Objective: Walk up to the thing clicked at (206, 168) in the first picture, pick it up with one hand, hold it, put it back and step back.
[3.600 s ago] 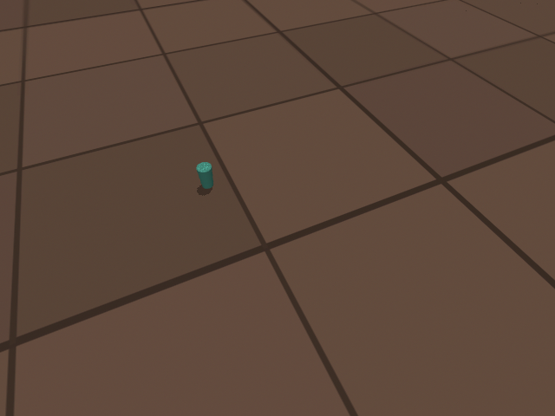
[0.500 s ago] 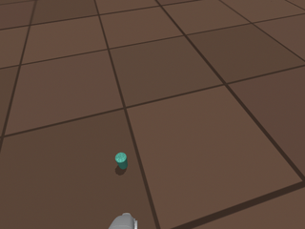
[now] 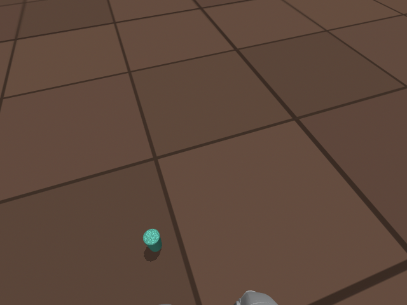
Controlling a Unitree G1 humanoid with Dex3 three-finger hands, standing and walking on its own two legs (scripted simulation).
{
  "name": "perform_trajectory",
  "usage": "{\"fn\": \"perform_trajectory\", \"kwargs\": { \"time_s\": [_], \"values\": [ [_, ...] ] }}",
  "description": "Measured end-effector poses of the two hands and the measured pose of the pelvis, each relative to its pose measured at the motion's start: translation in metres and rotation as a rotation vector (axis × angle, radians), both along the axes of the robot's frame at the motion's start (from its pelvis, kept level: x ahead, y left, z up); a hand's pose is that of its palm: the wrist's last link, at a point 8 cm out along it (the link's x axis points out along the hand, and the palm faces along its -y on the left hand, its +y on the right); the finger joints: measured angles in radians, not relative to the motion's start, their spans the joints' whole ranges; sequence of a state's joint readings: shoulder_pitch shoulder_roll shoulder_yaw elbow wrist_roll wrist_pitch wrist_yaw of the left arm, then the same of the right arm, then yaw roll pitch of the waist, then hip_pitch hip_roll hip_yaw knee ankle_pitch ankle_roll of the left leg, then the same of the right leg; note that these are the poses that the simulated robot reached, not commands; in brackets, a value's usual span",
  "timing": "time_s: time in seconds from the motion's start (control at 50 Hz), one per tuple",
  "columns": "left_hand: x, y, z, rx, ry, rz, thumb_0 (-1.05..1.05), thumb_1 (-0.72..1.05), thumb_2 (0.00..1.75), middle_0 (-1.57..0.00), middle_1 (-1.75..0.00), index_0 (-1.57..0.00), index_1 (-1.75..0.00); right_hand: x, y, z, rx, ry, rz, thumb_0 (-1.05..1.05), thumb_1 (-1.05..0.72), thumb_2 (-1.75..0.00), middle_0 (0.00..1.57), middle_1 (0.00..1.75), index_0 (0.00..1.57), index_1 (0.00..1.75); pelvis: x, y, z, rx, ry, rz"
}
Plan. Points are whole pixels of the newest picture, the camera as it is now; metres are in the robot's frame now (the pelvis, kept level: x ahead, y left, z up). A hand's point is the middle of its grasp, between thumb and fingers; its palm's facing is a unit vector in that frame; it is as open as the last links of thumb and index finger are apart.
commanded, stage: walk up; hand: left
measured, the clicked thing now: (153, 241) +0.47 +0.25 -0.69
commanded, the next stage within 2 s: stand in 1.60 s
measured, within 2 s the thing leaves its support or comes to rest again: neither
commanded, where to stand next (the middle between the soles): +0.08 +0.02 m, yaw +0 degrees
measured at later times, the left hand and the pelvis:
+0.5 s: hand out of the picture +0.11 +0.28 -0.14, palm faces -0.02 -0.94 -0.34, open 7.4 cm; pelvis +0.05 +0.02 +0.02, yaw +0 degrees
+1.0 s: hand (84, 298) +0.16 +0.27 -0.12, palm faces -0.02 -0.94 -0.35, open 7.4 cm; pelvis +0.07 +0.01 +0.03, yaw +0 degrees
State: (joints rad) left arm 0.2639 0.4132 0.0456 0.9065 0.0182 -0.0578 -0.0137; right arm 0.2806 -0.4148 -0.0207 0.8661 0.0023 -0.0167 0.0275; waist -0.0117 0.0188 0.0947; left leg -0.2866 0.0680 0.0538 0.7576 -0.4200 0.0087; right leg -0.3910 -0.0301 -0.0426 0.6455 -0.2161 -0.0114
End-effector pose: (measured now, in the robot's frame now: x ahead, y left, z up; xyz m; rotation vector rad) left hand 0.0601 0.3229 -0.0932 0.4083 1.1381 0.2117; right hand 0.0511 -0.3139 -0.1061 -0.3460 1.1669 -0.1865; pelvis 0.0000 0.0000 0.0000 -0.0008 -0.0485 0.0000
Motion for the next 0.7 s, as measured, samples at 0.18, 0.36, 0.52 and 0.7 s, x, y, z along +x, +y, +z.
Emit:
{"fn": "perform_trajectory", "kwargs": {
  "time_s": [0.18,0.36,0.52,0.7],
  "values": [
    [0.021,-0.006,0.009,-0.007,-0.022,-0.003,0.01,0.91,0.9,-0.21,-0.3,-0.2,-0.3,0.036,0.012,-0.007,0.027,0.022,0.034,0.01,-0.9,-0.9,0.2,0.3,0.21,0.3,0.017,0.004,0.006,0.006,0.01,0.01],
    [0.037,0.006,-0.01,-0.055,0.029,0.041,0.01,0.91,0.9,-0.21,-0.3,-0.2,-0.3,0.042,0.024,0.005,-0.009,0.048,0.001,0.01,-0.9,-0.9,0.21,0.3,0.21,0.3,0.035,0.018,0.008,0.0,0.006,0.008],
    [0.049,0.0,-0.01,-0.08,0.068,0.055,0.01,0.91,0.9,-0.21,-0.3,-0.2,-0.3,0.076,0.031,0.014,0.007,0.032,0.007,0.01,-0.9,-0.9,0.21,0.3,0.21,0.3,0.052,0.017,0.018,-0.004,0.009,0.008],
    [0.071,-0.005,0.001,-0.076,0.062,0.058,0.01,0.91,0.9,-0.21,-0.3,-0.2,-0.3,0.112,0.033,0.019,0.024,-0.013,-0.001,0.01,-0.9,-0.9,0.21,0.3,0.21,0.3,0.062,0.016,0.026,0.0,0.007,0.005]
  ]
}}
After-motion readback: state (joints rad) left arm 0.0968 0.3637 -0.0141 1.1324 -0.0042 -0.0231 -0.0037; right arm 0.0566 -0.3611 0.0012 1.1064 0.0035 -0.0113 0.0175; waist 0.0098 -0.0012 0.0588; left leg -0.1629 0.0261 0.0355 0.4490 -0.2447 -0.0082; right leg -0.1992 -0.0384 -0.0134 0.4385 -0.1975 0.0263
